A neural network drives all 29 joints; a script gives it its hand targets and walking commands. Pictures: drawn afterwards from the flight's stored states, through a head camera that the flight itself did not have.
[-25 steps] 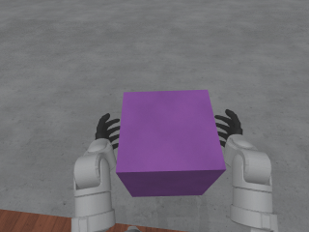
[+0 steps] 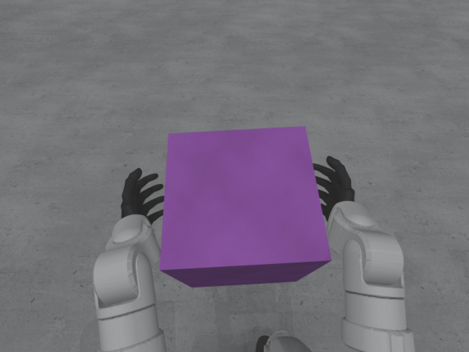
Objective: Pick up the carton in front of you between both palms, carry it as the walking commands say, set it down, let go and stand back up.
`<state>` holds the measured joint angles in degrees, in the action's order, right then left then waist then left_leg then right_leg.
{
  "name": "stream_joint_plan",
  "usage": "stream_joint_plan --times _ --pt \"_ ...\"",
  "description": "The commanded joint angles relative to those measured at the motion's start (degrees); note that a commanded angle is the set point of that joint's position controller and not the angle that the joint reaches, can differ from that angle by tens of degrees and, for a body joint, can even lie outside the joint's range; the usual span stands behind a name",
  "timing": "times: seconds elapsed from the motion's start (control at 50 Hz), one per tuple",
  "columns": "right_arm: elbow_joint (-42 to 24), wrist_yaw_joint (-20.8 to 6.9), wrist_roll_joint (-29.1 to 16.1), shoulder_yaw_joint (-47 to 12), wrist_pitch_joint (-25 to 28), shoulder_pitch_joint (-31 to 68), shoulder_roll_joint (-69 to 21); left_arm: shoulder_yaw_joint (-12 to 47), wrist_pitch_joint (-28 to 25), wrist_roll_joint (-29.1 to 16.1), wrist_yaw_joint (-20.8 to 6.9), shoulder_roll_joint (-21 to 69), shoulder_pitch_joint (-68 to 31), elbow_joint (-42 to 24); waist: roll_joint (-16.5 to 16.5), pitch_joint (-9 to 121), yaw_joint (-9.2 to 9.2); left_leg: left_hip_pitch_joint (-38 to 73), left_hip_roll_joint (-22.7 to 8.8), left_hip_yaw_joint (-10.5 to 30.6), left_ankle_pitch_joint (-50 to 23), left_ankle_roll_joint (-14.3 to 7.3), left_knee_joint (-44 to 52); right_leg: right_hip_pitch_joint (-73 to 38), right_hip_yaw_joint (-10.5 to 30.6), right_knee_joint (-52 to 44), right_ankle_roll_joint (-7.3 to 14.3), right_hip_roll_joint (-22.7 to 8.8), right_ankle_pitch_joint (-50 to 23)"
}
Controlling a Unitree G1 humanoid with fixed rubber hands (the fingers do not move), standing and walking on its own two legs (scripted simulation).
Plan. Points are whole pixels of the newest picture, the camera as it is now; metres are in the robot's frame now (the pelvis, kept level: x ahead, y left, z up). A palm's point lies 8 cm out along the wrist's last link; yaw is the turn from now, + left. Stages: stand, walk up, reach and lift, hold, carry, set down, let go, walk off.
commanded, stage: carry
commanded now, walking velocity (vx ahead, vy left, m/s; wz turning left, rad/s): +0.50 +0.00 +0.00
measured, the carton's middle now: (240, 217) +0.35 -0.02 +0.04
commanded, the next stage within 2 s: none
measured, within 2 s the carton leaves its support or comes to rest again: neither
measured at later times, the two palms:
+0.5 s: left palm (173, 136) +0.69 +0.11 -0.06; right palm (280, 128) +0.70 -0.19 -0.07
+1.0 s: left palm (192, 59) +1.00 +0.05 +0.00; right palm (280, 56) +1.00 -0.26 -0.01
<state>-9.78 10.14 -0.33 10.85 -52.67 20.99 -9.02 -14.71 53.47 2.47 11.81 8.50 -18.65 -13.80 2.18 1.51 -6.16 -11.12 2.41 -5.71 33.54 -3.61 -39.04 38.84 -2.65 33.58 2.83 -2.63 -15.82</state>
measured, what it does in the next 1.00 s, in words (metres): goes down: right foot 0.12 m lower, then left foot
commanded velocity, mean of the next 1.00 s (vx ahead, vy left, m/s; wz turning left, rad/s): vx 0.50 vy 0.00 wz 0.00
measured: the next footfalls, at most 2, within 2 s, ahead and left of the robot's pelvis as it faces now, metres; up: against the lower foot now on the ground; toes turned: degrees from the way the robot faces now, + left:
right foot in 0.10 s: +0.27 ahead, -0.08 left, -0.12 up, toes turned -6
left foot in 0.54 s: +0.61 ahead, +0.04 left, -0.12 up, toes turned +6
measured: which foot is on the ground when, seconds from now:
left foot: down 0.00-0.14, up 0.16-0.52, down 0.54-0.98, up 1.00-1.00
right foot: up 0.00-0.08, down 0.10-0.56, up 0.58-0.94, down 0.96-1.00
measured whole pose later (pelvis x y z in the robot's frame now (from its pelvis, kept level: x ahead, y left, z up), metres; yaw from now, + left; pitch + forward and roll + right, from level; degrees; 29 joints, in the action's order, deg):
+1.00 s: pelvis +0.76 -0.10 -0.10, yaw -1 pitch +4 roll -2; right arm -24.8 8.9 -0.6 5.1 -60.4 -0.8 -7.3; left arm -2.7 59.6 -0.6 9.4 7.3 0.1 -23.2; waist -2.8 8.8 0.9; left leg -7.9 -6.5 -4.6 26.7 1.8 -42.9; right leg 24.1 -13.9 30.7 2.9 -2.1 10.0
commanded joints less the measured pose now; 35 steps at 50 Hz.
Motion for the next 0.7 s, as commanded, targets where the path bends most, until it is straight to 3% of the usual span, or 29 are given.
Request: stream_joint_plan --times 0.0,0.02,0.04,0.06,0.08,0.1,0.12,0.14,0.16,0.18,0.2,0.22,0.24,0.26,0.3,0.34,0.4,0.44,0.48,0.5,0.52,0.54,0.56,0.58,0.62,0.64,0.68 --pt "-0.35 0.91 -7.89 -32.90 -0.66 25.89 -32.86 30.36 1.06 -3.97 0.53 30.44 -26.40 3.18 -7.89 10.87 1.12 -1.04 -8.60 6.45 -20.23 -4.30 2.11 -14.63 -5.15 -6.36 1.25 1.53 -11.29" --pt "1.15 1.26 -7.47 -32.19 -1.13 26.22 -32.55 29.74 1.48 -3.80 0.80 29.50 -26.42 4.35 -7.98 9.93 2.67 -0.35 -8.28 6.49 -21.02 -3.68 -0.92 -17.02 -5.93 -7.55 1.48 1.07 -10.19" --pt "2.65 1.60 -7.07 -31.64 -1.65 26.77 -32.61 28.90 1.86 -3.63 1.03 28.96 -26.39 5.89 -7.71 9.82 4.53 1.59 -7.58 6.16 -26.82 -3.05 -6.35 -19.67 -6.48 -9.56 1.83 1.04 -7.74" --pt "3.93 1.88 -6.76 -31.19 -2.26 27.73 -32.76 28.20 2.15 -3.71 1.27 28.84 -26.81 7.39 -5.72 10.96 7.27 3.09 -5.98 4.06 -33.99 -1.97 -16.19 -24.55 -7.30 -12.99 2.12 1.60 -6.58" --pt "4.45 2.21 -6.55 -30.23 -2.74 28.81 -32.49 28.01 2.61 -4.10 1.33 28.69 -26.86 7.66 -4.59 13.56 10.04 -0.15 -5.92 2.67 -37.25 -1.34 -27.91 -32.92 -6.42 -13.10 2.12 0.20 -1.19" --pt "5.00 2.65 -6.12 -28.77 -3.35 30.24 -32.02 27.25 3.01 -4.54 1.26 28.27 -26.72 9.07 2.34 15.15 13.31 -8.94 -1.81 0.44 -18.33 -0.17 -42.54 -40.99 -3.44 -9.07 3.00 -3.77 -1.32" --pt "6.70 2.96 -5.25 -27.45 -4.03 30.44 -32.98 27.66 3.19 -5.76 1.45 27.63 -29.70 9.61 11.68 21.01 8.55 -27.58 0.55 5.71 4.38 0.87 -52.10 -58.38 10.33 8.14 7.18 -12.89 -25.98" --pt "6.67 3.29 -4.91 -26.26 -4.18 29.51 -33.54 28.76 3.25 -7.76 1.40 29.50 -31.57 9.29 12.95 27.88 10.45 -36.68 -0.05 8.05 4.04 1.07 -58.64 -64.39 25.56 4.31 13.64 -19.00 -11.25" --pt "4.77 3.44 -4.54 -25.48 -4.03 31.77 -33.55 30.31 2.67 -9.16 1.22 32.80 -33.39 9.12 13.07 28.12 11.44 -41.72 -1.11 8.53 1.08 1.18 -59.42 -60.52 37.26 -6.26 17.69 -20.77 14.06" --pt "4.25 3.51 -4.13 -25.07 -3.37 34.36 -35.08 31.89 2.18 -10.60 0.45 37.28 -36.09 8.43 1.52 24.29 10.36 -39.99 -2.58 8.49 -3.72 1.37 -54.87 -52.10 34.81 -11.00 15.56 -18.16 21.14" --pt "3.16 3.09 -4.17 -24.92 -2.69 35.87 -37.51 33.52 1.15 -12.49 -0.41 41.23 -39.98 6.66 0.87 23.56 10.86 -39.76 -4.03 8.99 -8.67 1.34 -52.28 -48.43 32.53 -9.02 15.64 -18.36 11.62" --pt "3.34 2.69 -3.66 -25.07 -1.77 36.29 -38.97 34.97 0.17 -13.69 -1.25 43.14 -41.66 6.06 -0.22 23.34 9.94 -37.26 -5.49 8.77 -10.22 1.56 -49.79 -43.66 29.28 -7.84 14.44 -17.36 7.63" --pt "4.67 2.25 -3.03 -25.56 -0.65 34.65 -40.20 36.41 -0.78 -14.60 -1.87 44.82 -41.81 5.80 -1.94 21.86 9.08 -35.46 -6.66 8.54 -11.06 1.65 -43.58 -39.37 24.46 -8.63 12.98 -15.18 11.67" --pt "5.32 1.85 -2.32 -25.63 0.38 33.37 -41.18 37.54 -1.77 -14.82 -2.33 45.99 -42.10 5.57 -0.93 22.18 8.64 -34.67 -7.00 7.85 -11.39 1.96 -39.33 -38.81 21.98 -9.22 11.91 -13.40 14.08" --pt "5.50 1.23 -2.04 -27.02 2.29 30.53 -42.58 38.78 -3.46 -14.73 -2.89 47.32 -39.10 6.12 2.54 22.33 8.90 -36.97 -6.86 5.67 -13.85 2.20 -31.54 -41.74 17.22 -7.45 10.69 -11.60 1.99" --pt "6.00 0.70 -1.77 -28.74 3.95 27.77 -43.53 39.41 -5.01 -13.95 -3.39 47.61 -35.22 7.24 3.42 22.64 9.76 -36.31 -5.54 2.83 -17.51 1.80 -23.03 -43.80 12.00 -5.96 8.81 -9.27 -10.71" --pt "6.27 0.01 -1.63 -30.70 6.15 24.53 -44.82 40.07 -6.98 -12.09 -3.90 47.33 -29.83 8.37 3.40 20.75 11.11 -32.78 -2.61 -1.70 -26.32 0.85 -7.20 -46.85 6.04 -4.89 6.63 -5.37 -19.61" --pt "5.66 -0.20 -1.81 -31.45 7.22 22.91 -45.12 40.00 -8.07 -10.85 -3.90 46.93 -27.21 8.55 3.54 19.96 10.12 -25.31 -0.22 -5.51 -32.50 0.50 4.88 -47.66 2.55 -5.90 4.70 -4.31 -25.38" --pt "4.23 -0.30 -2.82 -32.35 7.99 22.41 -44.60 39.22 -9.01 -9.70 -3.54 46.35 -24.59 8.32 5.81 21.82 6.98 -11.06 2.21 -8.25 -35.47 -0.33 10.20 -45.29 0.46 -1.07 2.71 -5.61 -33.99" --pt "3.62 -0.36 -3.27 -32.91 8.30 21.96 -44.00 38.76 -9.29 -8.94 -3.33 45.34 -24.31 7.77 5.35 24.81 4.38 -0.55 1.42 -8.28 -38.46 -0.60 14.10 -42.81 -2.15 6.80 1.06 -5.47 -32.69" --pt "3.17 -0.52 -3.48 -33.08 8.34 21.54 -43.41 38.35 -9.37 -7.95 -3.11 43.69 -25.13 7.03 2.98 28.14 2.63 12.66 -2.69 -2.77 -38.92 -1.46 15.16 -34.29 -2.96 17.19 -0.38 -4.52 -21.03" --pt "3.26 -0.57 -3.22 -33.37 8.19 21.28 -42.57 37.88 -9.10 -7.35 -2.88 42.77 -25.85 6.12 -7.86 31.32 3.11 27.25 -17.47 15.73 -56.73 -6.18 8.26 -19.74 -2.10 28.16 -2.29 0.32 17.50" --pt "3.64 0.04 -3.62 -33.50 8.15 20.22 -41.05 37.75 -8.70 -8.11 -2.52 42.10 -22.06 7.04 -19.28 37.51 2.28 37.23 -26.53 37.44 -49.92 -17.40 14.48 -5.13 1.73 46.07 -4.89 8.83 45.99" --pt "3.77 0.06 -4.92 -34.15 7.82 18.46 -41.86 37.03 -8.78 -7.44 -1.90 40.78 -22.36 5.46 -13.70 35.14 2.60 36.42 -25.54 37.58 -42.62 -16.83 16.27 0.80 5.69 48.60 -2.80 4.85 44.58" --pt "0.29 -0.60 -7.15 -36.88 7.46 20.17 -42.70 35.18 -8.31 -5.99 -1.25 41.01 -20.97 4.87 -3.81 26.22 3.12 27.02 -23.48 28.59 -44.56 -11.99 18.67 3.23 5.17 39.82 -1.82 0.94 40.18" --pt "-1.03 -1.01 -7.91 -38.14 7.01 20.71 -43.48 34.48 -7.82 -5.18 -1.14 40.87 -19.35 5.35 -2.09 24.58 4.05 22.85 -22.50 25.56 -43.37 -10.30 20.76 1.20 4.81 34.61 -1.92 -0.30 38.15" --pt "-4.23 -1.56 -9.00 -38.93 5.98 20.28 -43.21 34.91 -6.62 -4.90 -1.62 42.01 -16.16 4.64 -4.27 23.00 5.27 17.51 -20.61 18.39 -41.05 -7.16 23.90 -4.35 2.72 23.05 -2.70 -1.11 37.22"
